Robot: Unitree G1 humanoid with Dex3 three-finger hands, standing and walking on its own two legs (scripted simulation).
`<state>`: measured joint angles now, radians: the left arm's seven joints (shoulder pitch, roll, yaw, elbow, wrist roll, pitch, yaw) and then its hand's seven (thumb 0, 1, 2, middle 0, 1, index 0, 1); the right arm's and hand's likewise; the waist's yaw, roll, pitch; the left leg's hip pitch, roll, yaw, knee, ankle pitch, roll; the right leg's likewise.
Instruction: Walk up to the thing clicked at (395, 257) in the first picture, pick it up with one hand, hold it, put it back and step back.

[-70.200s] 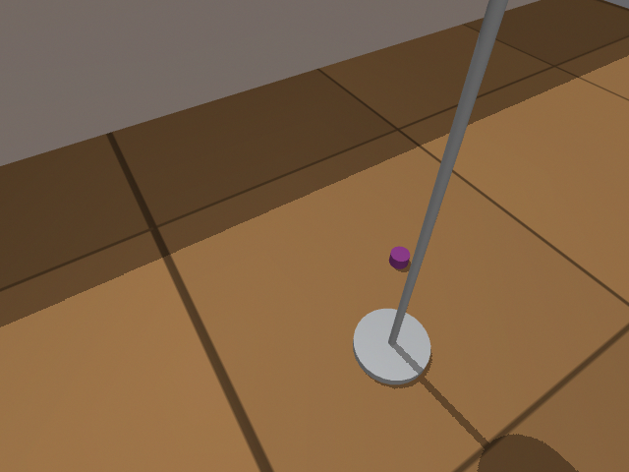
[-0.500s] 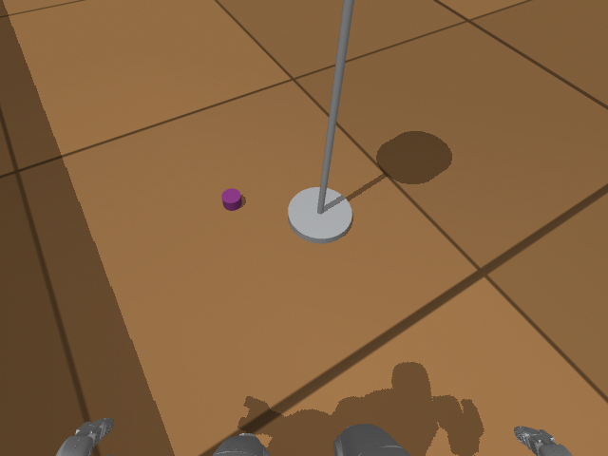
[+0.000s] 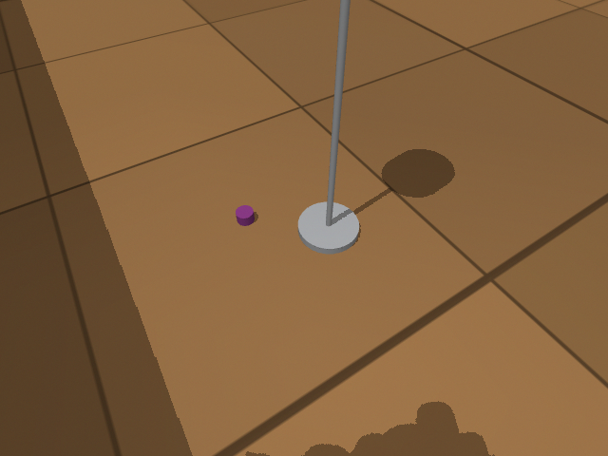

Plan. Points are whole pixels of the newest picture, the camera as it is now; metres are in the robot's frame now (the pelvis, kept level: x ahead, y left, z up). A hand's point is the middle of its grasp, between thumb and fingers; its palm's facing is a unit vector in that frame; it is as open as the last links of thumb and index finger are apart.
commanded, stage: step back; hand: left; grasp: from above
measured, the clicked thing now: (245, 215) +1.12 +0.28 -0.74
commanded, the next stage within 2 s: stand in 0.72 s
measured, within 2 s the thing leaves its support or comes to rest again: neither
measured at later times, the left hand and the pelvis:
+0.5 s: hand out of the picture +0.14 +0.24 -0.14, palm faces +0.05 -0.94 -0.34, open 7.4 cm; pelvis +0.05 -0.01 +0.00, yaw +3 degrees
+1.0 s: hand out of the picture +0.14 +0.25 -0.14, palm faces +0.02 -0.94 -0.33, open 7.4 cm; pelvis +0.06 +0.00 +0.02, yaw +2 degrees
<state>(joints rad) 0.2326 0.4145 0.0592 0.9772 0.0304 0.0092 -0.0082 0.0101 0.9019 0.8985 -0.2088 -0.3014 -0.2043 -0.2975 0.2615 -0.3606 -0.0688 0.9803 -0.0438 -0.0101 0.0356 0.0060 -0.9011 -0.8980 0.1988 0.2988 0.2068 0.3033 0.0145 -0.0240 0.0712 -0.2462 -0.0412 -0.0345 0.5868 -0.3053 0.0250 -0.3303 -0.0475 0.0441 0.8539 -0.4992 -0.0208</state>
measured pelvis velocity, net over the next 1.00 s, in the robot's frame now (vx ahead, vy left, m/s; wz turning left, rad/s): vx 0.06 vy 0.00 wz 0.03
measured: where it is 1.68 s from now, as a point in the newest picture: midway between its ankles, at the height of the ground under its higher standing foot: outside the picture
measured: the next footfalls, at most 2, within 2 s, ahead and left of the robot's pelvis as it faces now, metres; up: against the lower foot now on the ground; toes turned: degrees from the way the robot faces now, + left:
right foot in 0.20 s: +0.11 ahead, -0.14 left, +0.00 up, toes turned -1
left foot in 0.48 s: +0.09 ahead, +0.12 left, +0.00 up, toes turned +1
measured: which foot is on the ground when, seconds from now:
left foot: down 0.00-0.22, up 0.24-0.46, down 0.48-1.00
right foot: up 0.00-0.18, down 0.20-1.00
